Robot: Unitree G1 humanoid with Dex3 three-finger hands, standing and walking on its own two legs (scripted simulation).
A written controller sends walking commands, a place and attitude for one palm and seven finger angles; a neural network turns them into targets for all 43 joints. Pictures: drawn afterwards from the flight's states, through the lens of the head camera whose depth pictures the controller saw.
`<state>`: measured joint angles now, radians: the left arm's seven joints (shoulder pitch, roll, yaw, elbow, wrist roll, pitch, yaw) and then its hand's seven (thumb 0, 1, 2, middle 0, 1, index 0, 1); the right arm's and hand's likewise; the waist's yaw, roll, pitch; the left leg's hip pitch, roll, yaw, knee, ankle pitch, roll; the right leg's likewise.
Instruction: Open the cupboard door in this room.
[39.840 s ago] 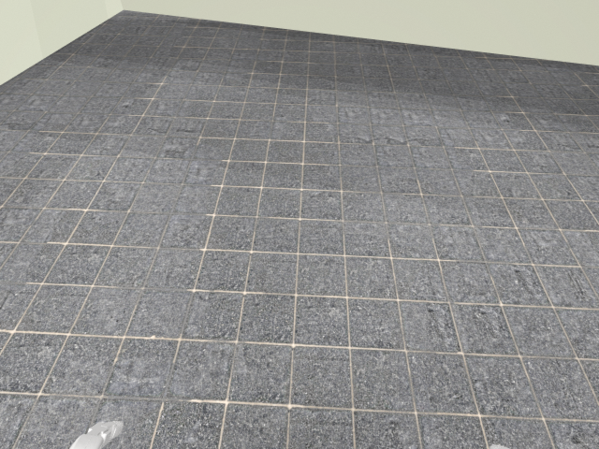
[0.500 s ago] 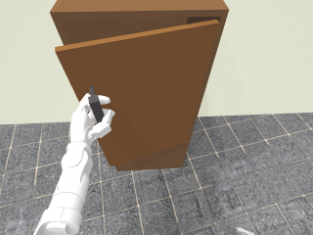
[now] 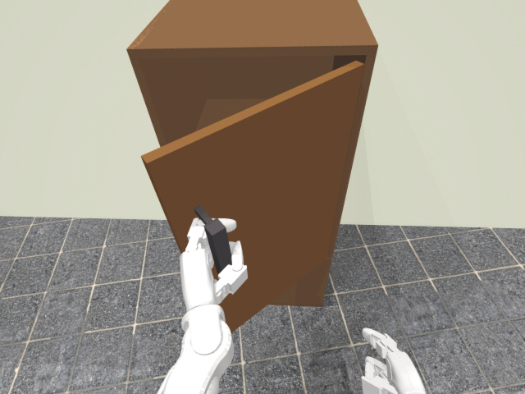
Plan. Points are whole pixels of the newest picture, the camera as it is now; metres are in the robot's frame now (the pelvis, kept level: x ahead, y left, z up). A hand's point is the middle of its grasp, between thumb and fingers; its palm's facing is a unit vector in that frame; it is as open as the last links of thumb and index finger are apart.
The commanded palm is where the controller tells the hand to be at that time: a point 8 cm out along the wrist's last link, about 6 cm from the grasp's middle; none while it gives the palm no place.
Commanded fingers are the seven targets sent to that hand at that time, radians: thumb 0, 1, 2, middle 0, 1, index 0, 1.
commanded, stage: pull the door open along its arc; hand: left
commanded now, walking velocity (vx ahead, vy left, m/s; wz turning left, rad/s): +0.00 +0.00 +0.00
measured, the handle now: (213, 243) +0.33 +0.09 +0.07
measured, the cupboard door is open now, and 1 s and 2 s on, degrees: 42 46 47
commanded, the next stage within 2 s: open thumb and fingers to let go in 0.04 s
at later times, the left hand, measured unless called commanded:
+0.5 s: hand (251, 270) +0.28 +0.03 +0.07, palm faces +0.33 -0.94 -0.04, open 8.9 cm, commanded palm +0.23 +0.07 +0.08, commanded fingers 0.00 -0.43 0.33 -0.31 -1.21 -0.31 -1.21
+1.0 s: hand (253, 274) +0.28 +0.02 +0.08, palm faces +0.29 -0.96 -0.03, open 14.5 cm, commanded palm +0.23 +0.07 +0.08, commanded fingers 0.00 -0.50 0.30 -0.15 -0.30 -0.15 -0.30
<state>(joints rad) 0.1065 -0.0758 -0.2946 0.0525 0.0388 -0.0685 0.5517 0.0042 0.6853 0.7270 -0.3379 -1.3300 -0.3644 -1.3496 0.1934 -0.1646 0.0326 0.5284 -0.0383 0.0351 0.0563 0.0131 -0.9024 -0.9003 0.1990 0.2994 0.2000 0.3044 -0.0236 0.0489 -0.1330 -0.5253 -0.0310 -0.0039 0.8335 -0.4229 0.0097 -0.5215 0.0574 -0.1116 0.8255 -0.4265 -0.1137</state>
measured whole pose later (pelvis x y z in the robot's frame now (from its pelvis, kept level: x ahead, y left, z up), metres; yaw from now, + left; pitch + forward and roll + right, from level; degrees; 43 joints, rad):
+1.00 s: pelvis +0.01 -0.04 +0.00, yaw +0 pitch +8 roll +3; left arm 0.24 -0.07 -0.26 -0.06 0.03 -0.13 0.49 -0.01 -0.49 0.30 -0.36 -0.69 -0.38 -0.70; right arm 0.19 -0.21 0.01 0.53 -0.04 0.00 0.01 0.01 -0.90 -0.90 0.20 0.30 0.20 0.30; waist -0.01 0.04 -0.11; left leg -0.53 -0.05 -0.08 0.81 -0.40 -0.01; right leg -0.53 0.08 -0.12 0.82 -0.44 -0.14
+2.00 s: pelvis +0.00 +0.05 -0.02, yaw -4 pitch +7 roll -1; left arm 0.56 0.06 -0.35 -0.33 0.03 -0.23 0.14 -0.01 -0.50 0.30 -0.22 -0.33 -0.23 -0.33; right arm 0.27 -0.21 0.04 0.35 0.00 -0.01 0.04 0.02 -0.90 -0.90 0.20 0.30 0.20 0.30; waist 0.00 0.05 -0.11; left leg -0.60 -0.07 0.02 0.96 -0.49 0.07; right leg -0.61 0.05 -0.04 0.94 -0.47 -0.05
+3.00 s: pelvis +0.00 +0.03 +0.01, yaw -3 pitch +3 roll -2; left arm 0.65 0.29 0.10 -0.51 -0.11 -0.07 0.03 -0.01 -0.34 0.37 -0.17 -0.30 -0.16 -0.30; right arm 0.28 -0.24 0.03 0.44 0.03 -0.09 -0.10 0.02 -0.90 -0.90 0.20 0.30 0.20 0.30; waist 0.04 0.08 -0.11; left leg -0.44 -0.04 -0.03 0.82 -0.43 0.05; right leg -0.42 0.09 -0.07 0.74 -0.38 -0.07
